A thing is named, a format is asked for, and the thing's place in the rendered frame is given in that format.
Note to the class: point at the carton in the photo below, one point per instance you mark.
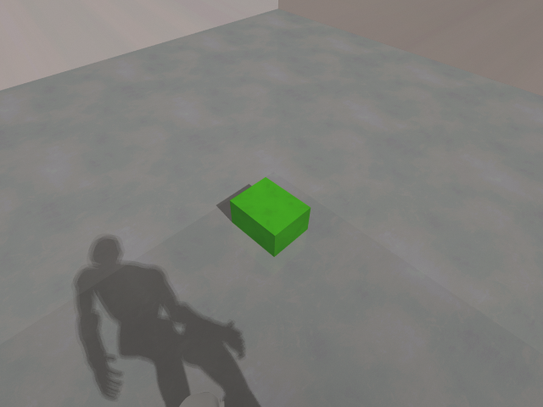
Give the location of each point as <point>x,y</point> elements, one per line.
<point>270,215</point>

